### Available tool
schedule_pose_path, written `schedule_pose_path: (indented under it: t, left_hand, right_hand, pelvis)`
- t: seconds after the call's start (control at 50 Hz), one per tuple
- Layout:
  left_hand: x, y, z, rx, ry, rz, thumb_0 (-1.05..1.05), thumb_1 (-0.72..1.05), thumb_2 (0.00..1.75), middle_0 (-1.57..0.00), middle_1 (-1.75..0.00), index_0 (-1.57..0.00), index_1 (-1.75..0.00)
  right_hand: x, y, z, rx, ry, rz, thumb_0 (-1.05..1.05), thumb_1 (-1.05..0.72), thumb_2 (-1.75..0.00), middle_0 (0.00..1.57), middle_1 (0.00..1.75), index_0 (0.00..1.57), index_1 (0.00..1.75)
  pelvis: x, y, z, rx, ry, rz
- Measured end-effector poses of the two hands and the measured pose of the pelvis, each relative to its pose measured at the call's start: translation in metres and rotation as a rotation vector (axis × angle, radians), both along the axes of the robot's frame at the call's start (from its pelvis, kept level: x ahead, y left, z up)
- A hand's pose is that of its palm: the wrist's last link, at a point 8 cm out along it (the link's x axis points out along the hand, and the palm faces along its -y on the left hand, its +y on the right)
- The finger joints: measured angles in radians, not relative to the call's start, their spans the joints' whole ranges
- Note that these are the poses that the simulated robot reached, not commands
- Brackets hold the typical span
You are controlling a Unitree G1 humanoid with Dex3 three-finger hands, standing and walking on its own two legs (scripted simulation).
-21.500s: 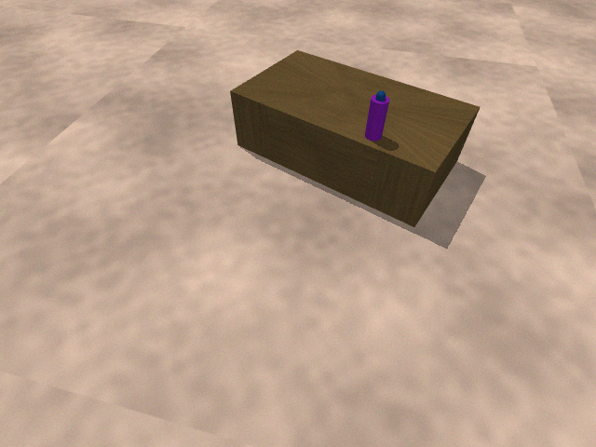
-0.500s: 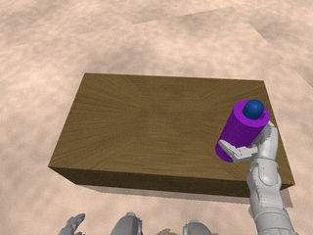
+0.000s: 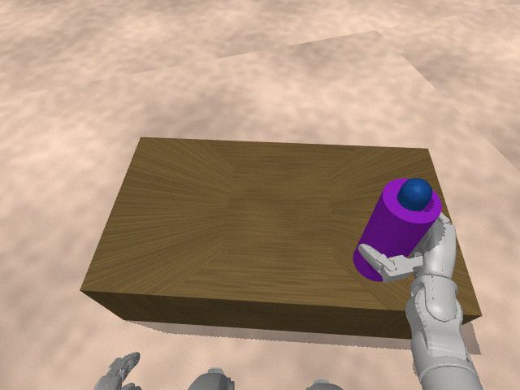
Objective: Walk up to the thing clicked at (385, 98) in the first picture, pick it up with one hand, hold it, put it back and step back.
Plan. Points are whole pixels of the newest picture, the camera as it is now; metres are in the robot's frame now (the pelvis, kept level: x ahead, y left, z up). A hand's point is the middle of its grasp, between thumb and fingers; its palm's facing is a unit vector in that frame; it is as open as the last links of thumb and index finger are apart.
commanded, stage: hold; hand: right
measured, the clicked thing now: (393, 229) +0.35 -0.17 +0.05
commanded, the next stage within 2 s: none
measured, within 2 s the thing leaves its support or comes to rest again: neither
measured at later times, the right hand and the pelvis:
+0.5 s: hand (400, 240) +0.33 -0.18 +0.05, palm faces +0.22 +0.98 -0.01, open 10.5 cm; pelvis +0.00 -0.01 +0.01, yaw +0 degrees
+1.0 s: hand (399, 242) +0.32 -0.17 +0.06, palm faces +0.21 +0.98 -0.01, open 10.5 cm; pelvis +0.00 +0.00 +0.01, yaw +0 degrees
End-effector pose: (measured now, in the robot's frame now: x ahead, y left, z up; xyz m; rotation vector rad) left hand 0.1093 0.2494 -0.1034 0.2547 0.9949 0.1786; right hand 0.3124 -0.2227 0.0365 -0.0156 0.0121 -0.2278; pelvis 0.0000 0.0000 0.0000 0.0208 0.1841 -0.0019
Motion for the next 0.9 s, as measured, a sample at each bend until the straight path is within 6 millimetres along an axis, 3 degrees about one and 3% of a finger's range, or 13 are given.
schedule_pose_path:
  t: [0.9]
  left_hand:
    - [0.012,-0.012,0.018,-0.019,-0.068,-0.021,0.01,0.89,0.91,-0.21,-0.31,-0.21,-0.32]
  right_hand:
    - [-0.022,-0.001,0.026,0.003,-0.014,0.011,-0.01,0.47,-1.12,0.73,1.06,0.70,1.04]
  pelvis:
    - [-0.002,-0.003,0.014,-0.001,-0.072,-0.006]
